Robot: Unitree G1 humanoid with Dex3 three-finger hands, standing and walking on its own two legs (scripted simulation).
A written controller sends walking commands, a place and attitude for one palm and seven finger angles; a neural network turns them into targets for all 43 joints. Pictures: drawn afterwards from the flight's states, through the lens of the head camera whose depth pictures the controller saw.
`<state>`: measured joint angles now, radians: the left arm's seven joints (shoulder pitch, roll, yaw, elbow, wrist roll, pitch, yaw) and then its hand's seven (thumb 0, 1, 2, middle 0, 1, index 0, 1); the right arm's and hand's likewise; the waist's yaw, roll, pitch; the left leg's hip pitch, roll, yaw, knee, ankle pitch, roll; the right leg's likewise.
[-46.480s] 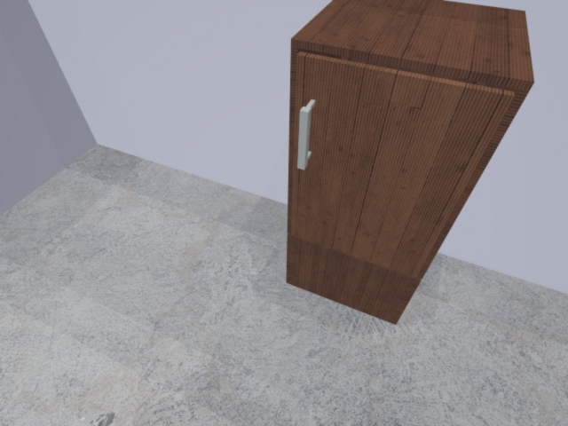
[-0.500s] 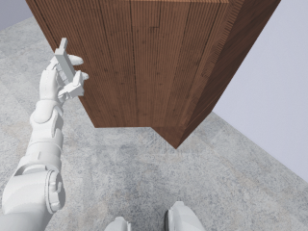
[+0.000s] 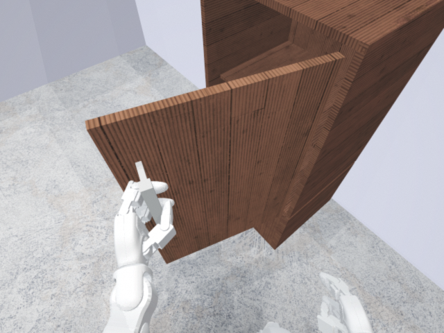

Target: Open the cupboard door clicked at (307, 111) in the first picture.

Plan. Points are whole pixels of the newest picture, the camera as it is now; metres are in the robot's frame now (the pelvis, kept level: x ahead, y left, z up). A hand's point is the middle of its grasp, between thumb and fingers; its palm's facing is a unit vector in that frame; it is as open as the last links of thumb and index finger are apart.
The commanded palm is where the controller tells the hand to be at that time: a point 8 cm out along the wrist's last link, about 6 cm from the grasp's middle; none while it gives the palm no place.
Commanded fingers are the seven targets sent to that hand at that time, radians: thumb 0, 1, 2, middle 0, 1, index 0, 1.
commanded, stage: pull the door open along its arc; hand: left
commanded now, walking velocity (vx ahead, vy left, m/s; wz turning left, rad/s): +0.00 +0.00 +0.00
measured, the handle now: (153, 200) +0.33 +0.14 +0.05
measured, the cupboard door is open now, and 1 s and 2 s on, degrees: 74 83 84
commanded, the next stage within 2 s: open thumb and fingers to let go in 0.28 s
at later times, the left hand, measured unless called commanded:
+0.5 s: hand (191, 250) +0.24 +0.06 +0.05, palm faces +0.41 -0.91 -0.02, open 6.0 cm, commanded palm +0.19 +0.11 +0.05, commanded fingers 0.00 0.41 0.69 -0.37 -1.30 -0.37 -1.30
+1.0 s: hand (188, 247) +0.25 +0.07 +0.06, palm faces +0.37 -0.93 +0.00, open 13.8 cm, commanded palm +0.20 +0.11 +0.05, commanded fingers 0.00 -0.50 0.30 -0.22 -0.70 -0.22 -0.70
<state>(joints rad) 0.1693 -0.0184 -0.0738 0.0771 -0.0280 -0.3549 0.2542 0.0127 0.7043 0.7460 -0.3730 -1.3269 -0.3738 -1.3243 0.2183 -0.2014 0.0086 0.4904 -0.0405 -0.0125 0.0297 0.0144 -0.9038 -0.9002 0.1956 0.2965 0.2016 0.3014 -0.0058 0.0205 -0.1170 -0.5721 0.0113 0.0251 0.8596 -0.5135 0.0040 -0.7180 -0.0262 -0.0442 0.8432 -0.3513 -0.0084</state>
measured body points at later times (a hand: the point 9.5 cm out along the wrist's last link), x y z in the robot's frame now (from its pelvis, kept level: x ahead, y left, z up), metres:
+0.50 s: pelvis +0.00 -0.04 -0.01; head +0.05 -0.06 +0.43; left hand +0.22 +0.11 +0.06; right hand +0.19 -0.25 -0.11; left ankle -0.06 +0.11 -0.70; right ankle +0.03 -0.12 -0.70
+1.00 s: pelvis -0.03 -0.02 -0.01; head +0.01 -0.04 +0.44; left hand +0.22 +0.12 +0.06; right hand +0.17 -0.22 -0.10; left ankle -0.06 +0.11 -0.70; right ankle +0.03 -0.12 -0.70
